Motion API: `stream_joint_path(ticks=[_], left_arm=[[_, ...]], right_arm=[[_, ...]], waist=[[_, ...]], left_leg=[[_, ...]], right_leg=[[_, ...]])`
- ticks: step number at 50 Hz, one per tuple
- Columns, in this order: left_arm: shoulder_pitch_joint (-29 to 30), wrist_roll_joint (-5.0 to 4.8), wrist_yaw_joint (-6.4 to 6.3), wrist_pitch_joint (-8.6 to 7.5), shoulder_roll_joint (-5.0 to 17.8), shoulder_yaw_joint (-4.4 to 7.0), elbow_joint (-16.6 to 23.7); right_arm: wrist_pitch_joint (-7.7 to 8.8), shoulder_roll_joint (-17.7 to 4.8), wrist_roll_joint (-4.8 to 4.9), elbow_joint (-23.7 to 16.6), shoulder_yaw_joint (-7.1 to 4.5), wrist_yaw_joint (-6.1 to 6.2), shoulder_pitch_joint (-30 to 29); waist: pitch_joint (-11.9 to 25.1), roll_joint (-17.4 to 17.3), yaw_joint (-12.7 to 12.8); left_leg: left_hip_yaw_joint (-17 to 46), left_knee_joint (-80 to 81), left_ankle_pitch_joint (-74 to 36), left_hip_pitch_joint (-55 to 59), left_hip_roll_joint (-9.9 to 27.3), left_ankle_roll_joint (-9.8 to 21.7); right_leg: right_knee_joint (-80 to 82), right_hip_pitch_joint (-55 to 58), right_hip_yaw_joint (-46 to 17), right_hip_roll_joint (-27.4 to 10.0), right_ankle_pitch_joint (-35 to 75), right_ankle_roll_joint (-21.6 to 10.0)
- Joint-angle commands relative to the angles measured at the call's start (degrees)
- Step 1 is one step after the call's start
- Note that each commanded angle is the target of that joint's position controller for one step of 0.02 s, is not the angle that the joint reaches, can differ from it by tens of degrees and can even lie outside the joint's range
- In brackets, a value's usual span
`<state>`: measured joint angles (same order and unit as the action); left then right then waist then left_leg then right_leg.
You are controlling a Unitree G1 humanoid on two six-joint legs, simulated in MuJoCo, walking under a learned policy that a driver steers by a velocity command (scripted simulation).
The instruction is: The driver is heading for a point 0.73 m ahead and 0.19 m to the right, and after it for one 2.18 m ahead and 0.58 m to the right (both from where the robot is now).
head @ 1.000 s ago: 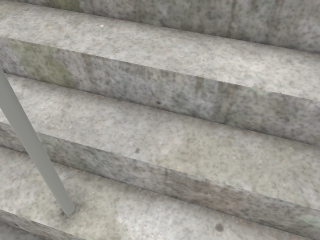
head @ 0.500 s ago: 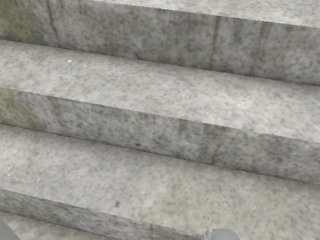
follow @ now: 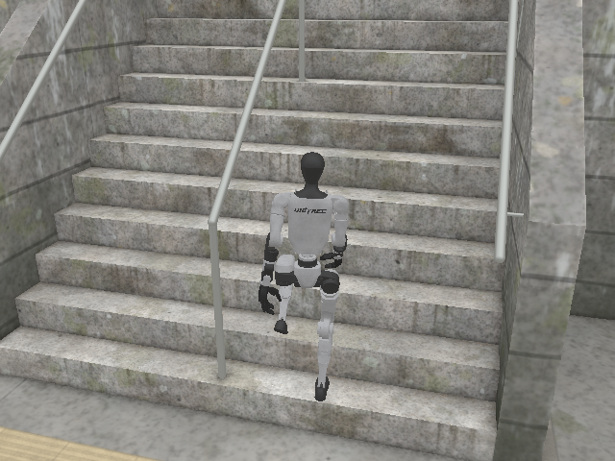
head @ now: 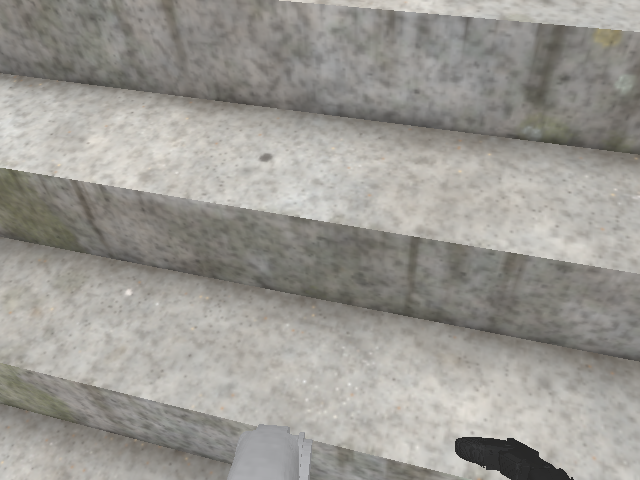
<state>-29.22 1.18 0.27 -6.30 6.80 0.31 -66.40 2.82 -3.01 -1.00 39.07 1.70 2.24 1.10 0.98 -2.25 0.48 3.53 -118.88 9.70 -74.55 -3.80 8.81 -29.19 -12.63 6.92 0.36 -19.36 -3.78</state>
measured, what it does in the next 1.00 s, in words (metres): climbs: left foot 0.20 m higher, then right foot 0.20 m higher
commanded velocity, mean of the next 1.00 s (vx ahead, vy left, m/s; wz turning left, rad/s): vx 0.29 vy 0.00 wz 0.00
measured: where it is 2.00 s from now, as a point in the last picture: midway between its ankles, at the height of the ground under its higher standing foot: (514, 225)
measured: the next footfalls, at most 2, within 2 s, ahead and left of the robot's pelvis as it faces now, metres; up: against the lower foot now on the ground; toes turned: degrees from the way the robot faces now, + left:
left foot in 0.18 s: +0.29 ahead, +0.08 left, +0.20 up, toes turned +7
right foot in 0.68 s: +0.48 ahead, -0.11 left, +0.40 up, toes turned -8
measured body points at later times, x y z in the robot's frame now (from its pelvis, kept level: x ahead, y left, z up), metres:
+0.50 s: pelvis +0.24 +0.01 +0.19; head +0.24 +0.01 +0.64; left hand +0.48 +0.17 +0.13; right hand +0.19 -0.19 +0.03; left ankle +0.25 +0.08 -0.54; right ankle +0.29 -0.12 -0.19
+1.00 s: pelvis +0.38 -0.03 +0.36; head +0.40 -0.05 +0.81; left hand +0.40 +0.20 +0.21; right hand +0.51 -0.23 +0.23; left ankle +0.42 +0.13 -0.16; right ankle +0.44 -0.11 -0.34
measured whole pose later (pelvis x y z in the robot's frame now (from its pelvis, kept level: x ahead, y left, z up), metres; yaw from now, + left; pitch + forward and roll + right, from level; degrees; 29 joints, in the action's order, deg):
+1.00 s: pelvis +0.38 -0.03 +0.36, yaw +1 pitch +1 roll +0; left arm -17.5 0.6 -2.2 -3.6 7.8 2.7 -61.3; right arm 3.0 -4.3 -1.4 44.5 -2.0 3.1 11.1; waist 0.4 -2.7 -2.2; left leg 7.3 -100.4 -1.8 -55.0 -1.4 4.9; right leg -50.1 -30.0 9.8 -1.3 -21.7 -4.9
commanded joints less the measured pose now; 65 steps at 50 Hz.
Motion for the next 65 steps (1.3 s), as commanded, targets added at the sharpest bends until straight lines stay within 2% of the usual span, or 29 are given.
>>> stream_joint_path(ticks=[1, 5, 6, 7, 9, 10, 11, 12, 13, 15, 17, 20, 24, 27, 30, 32, 34, 35, 37, 39, 41, 43, 52, 55, 57, 60, 62, 63, 65], left_arm=[[-1.54, 0.11, -0.20, -1.17, 6.05, 0.88, 2.47], [-10.73, -3.04, -3.84, 0.14, 4.34, 0.66, 0.29], [-7.21, -2.76, -4.51, 0.45, 3.30, 0.17, 2.43], [-6.27, -3.66, -4.82, -0.13, 7.10, 0.37, 4.76], [-3.61, -4.25, -2.25, -2.99, 16.68, 3.31, 6.81], [-2.21, -4.57, -0.69, -4.36, 17.89, 4.12, 8.80], [-1.83, -4.56, 1.69, -4.95, 13.13, 3.79, 12.22], [6.36, -0.80, 2.73, -3.88, 12.47, 5.63, 14.19], [8.68, 2.26, 2.27, -2.43, 5.38, 4.89, 19.82], [17.11, 3.53, -0.27, 0.55, -1.83, 2.33, 26.52], [14.33, 2.07, -0.78, 1.60, -7.15, -0.68, 27.98], [13.36, -0.43, -1.46, 2.27, -7.43, -2.57, 26.45], [24.28, -0.58, -4.31, 3.61, -6.86, -3.10, 30.41], [33.73, 0.31, -2.74, 4.72, -4.27, -3.73, 35.09], [36.57, -1.61, -1.82, 5.51, -7.27, -5.09, 35.94], [29.93, -3.88, -1.95, 5.34, -8.85, -5.26, 30.60], [13.48, -1.69, -2.28, 4.48, -2.67, -2.72, 25.31], [6.58, -0.51, -2.53, 3.88, 1.06, -1.21, 22.67], [11.46, 1.24, -4.92, 7.49, 4.05, 0.81, 22.19], [21.82, -1.04, -3.49, 6.72, 6.45, 2.81, 19.03], [21.83, -0.72, -2.96, 5.31, 0.35, 1.83, 14.04], [20.15, 0.17, -2.06, 3.86, -3.63, 1.01, 10.62], [14.27, -1.07, -4.69, 2.04, 3.28, 2.77, 10.86], [16.35, 1.76, -5.34, 3.68, 9.25, 5.51, 16.74], [15.15, 2.67, -5.10, 4.63, 10.34, 6.27, 18.18], [13.50, 1.53, -3.11, 4.85, 5.13, 5.34, 18.46], [8.86, -0.61, -2.43, 4.14, 0.13, 3.99, 21.72], [11.44, 0.86, -2.53, 4.16, 2.83, 5.00, 21.91], [20.19, 2.09, -1.65, 4.44, 1.69, 4.80, 26.05]], right_arm=[[0.37, 0.59, -0.37, -6.59, 1.28, 0.30, -8.36], [-1.42, 2.40, -0.16, -13.00, 3.47, -2.07, -19.22], [-2.10, 3.00, 1.05, -9.58, 3.47, -2.53, -12.51], [-1.68, 0.91, 2.12, -7.12, 2.60, -2.17, -8.37], [-2.24, -4.14, 1.28, -0.67, -0.23, -1.00, 14.61], [-2.38, -9.54, -0.73, 2.85, -2.34, -0.87, 21.01], [-3.06, -16.24, -1.87, 6.14, -5.10, 0.70, 25.19], [-4.57, -18.58, -1.36, 6.89, -6.80, 1.24, 20.86], [-3.92, -17.50, 0.27, 7.81, -6.89, 0.54, 9.96], [-1.45, -8.40, 0.10, 15.84, -4.76, 0.64, 7.62], [0.43, 0.88, -1.87, 21.50, -1.85, -0.05, 9.80], [3.55, -0.81, -0.62, 23.67, -0.79, -2.10, 14.18], [6.58, -6.87, 0.65, 26.30, -1.57, -3.09, 23.35], [5.95, -5.35, 1.50, 26.24, -1.08, -2.05, 25.77], [4.33, -8.99, 1.73, 25.11, -2.85, 1.47, 30.47], [3.83, -11.26, 1.07, 22.50, -3.17, 2.21, 30.88], [5.41, -14.95, 2.66, 21.82, -4.24, -0.17, 31.19], [6.55, -13.95, 2.98, 19.10, -4.46, -1.73, 32.21], [3.49, -10.06, 1.50, 16.54, -5.12, -4.38, 23.40], [0.65, -2.96, -2.69, 9.18, -4.56, -3.07, 17.96], [-0.44, -1.28, -2.07, 7.01, -4.09, 0.09, 19.24], [-0.50, 0.31, -1.14, 8.37, -3.20, 0.89, 23.67], [-1.79, -1.76, 0.38, 5.32, -3.16, -0.62, 15.11], [-1.52, -3.02, 2.81, 4.86, -3.68, -1.62, 11.34], [-1.38, -3.66, 1.78, 4.84, -4.11, -0.35, 13.60], [-0.03, -4.26, 1.01, 7.68, -4.34, 0.86, 21.56], [0.96, -13.70, 0.53, 4.97, -6.05, 0.33, 22.77], [0.70, -15.54, -0.07, 3.91, -7.42, 0.82, 20.65], [0.82, -13.13, 0.40, 4.79, -7.16, 1.45, 16.03]], waist=[[-6.44, 2.39, -0.76], [-1.17, 8.62, 5.31], [3.29, 7.50, 2.58], [8.88, 7.08, 0.16], [22.80, 15.58, -10.48], [27.97, 14.18, -13.27], [27.61, -1.59, -12.73], [27.15, -7.61, -12.71], [20.83, -2.90, -5.59], [1.74, 7.20, 0.32], [-4.46, 8.00, 5.61], [-7.58, 6.06, 5.70], [-6.63, 1.11, 2.59], [-5.91, 2.67, 1.41], [1.30, -4.82, -2.39], [10.07, -5.13, -1.28], [19.57, -12.05, 4.78], [24.36, -8.93, 5.67], [19.66, 6.35, 7.66], [2.44, 1.88, 0.18], [-6.83, -0.53, -4.30], [-6.14, 2.73, -6.11], [-0.45, 7.65, -3.96], [3.72, 9.69, -0.88], [4.00, 9.47, -0.08], [3.02, 1.42, -3.06], [8.10, -18.93, -2.64], [6.46, -14.44, -3.12], [-2.07, -1.87, 0.64]], left_leg=[[-3.97, -0.27, 7.04, -13.89, 3.69, 0.98], [-16.52, 27.19, 14.16, 8.58, 8.58, 1.29], [-21.02, 35.23, 14.31, 23.60, 5.48, 1.76], [-22.08, 42.15, 17.00, 38.22, 0.35, 1.35], [-15.74, 53.79, 13.22, 54.42, -1.30, 2.86], [-6.04, 59.89, 18.41, 64.86, 0.19, 3.92], [28.21, 79.12, 32.43, 73.22, 16.50, 12.39], [53.75, 103.29, 46.35, 66.89, 21.01, 15.54], [51.78, 104.78, 51.18, 60.31, 22.37, 11.75], [32.18, 96.54, 41.66, 45.51, 20.19, 4.80], [15.77, 94.54, 24.27, 37.77, 16.01, 0.38], [1.12, 97.82, 1.34, 39.96, 13.72, -0.60], [2.05, 104.62, -5.58, 56.37, 17.02, 2.11], [-2.70, 108.63, -1.41, 56.06, 12.32, -0.10], [-6.13, 116.77, -27.54, 64.54, 13.72, 4.30], [-9.96, 107.48, -75.85, 69.54, 15.94, 4.49], [-9.63, 90.08, -97.39, 77.03, 18.29, 3.77], [-6.71, 79.71, -80.72, 64.25, 16.20, -0.43], [-0.01, 41.58, -8.84, 50.04, 4.80, -1.64], [4.66, 14.17, -5.73, 34.41, 3.40, -3.64], [5.06, 12.46, -6.28, 27.78, 2.64, -2.65], [5.86, 7.91, -8.34, 23.69, 0.08, -1.42], [-2.49, 38.87, -12.22, 24.15, 10.17, -7.12], [-9.43, 58.87, -1.47, 42.91, 7.65, -5.59], [-11.82, 67.32, 5.05, 48.56, 4.72, -5.38], [-6.49, 86.52, 7.81, 63.40, 6.68, -5.16], [27.16, 105.53, 15.75, 70.72, 28.68, 5.38], [36.24, 112.67, 36.53, 64.88, 32.11, 10.00], [22.40, 109.10, 34.61, 58.30, 26.74, 4.99]], right_leg=[[18.54, 5.94, -9.49, -12.35, 6.91, -3.09], [34.30, 8.02, -6.44, -11.69, 33.88, -7.86], [30.99, 4.67, -1.69, -10.17, 49.46, -8.07], [22.17, 4.39, -0.61, -11.28, 87.57, -8.25], [-1.07, 14.67, -3.40, -16.78, 112.45, -8.30], [-14.72, 10.17, -5.24, -14.88, 99.88, -8.04], [-37.36, -13.50, -6.56, -4.45, 71.05, -4.80], [-69.64, -20.01, -9.71, 5.37, 21.91, -3.65], [-91.66, -31.09, -15.55, 3.24, 19.33, -1.99], [-98.45, -43.41, -13.33, 1.17, 22.14, -3.80], [-98.88, -47.44, -15.81, 1.08, 23.03, -5.35], [-87.77, -50.75, -14.33, 1.36, 18.69, -4.88], [-107.22, -68.75, -11.18, 1.63, 6.16, -5.72], [-86.82, -62.93, -2.13, -4.10, 7.99, -4.13], [-63.47, -44.49, 3.30, -5.64, -0.85, -4.41], [-50.11, -26.11, 8.52, 1.47, -11.85, -4.95], [-35.39, -10.62, 3.41, 3.99, -7.77, -6.67], [-33.78, 2.83, -15.53, -4.48, 6.29, -11.38], [2.83, -8.64, -53.59, -16.48, -26.08, -19.99], [3.66, -22.97, -43.05, -17.39, -26.31, -14.77], [-2.78, -30.73, -28.82, -14.31, -20.81, -7.64], [-4.94, -28.68, -22.34, -12.55, -13.26, -5.97], [4.71, -12.90, -13.46, -12.36, 2.69, -7.47], [6.06, -15.05, -11.53, -9.20, 8.52, -8.10], [2.53, -12.37, -14.03, -10.89, 14.97, -9.27], [-10.68, -19.08, -14.54, -7.10, -1.59, -6.47], [-41.12, -32.55, -3.84, 0.27, -8.65, -0.37], [-60.85, -37.27, -3.19, -0.46, -6.51, 0.76], [-76.43, -44.59, -7.96, -1.68, 1.80, 1.07]])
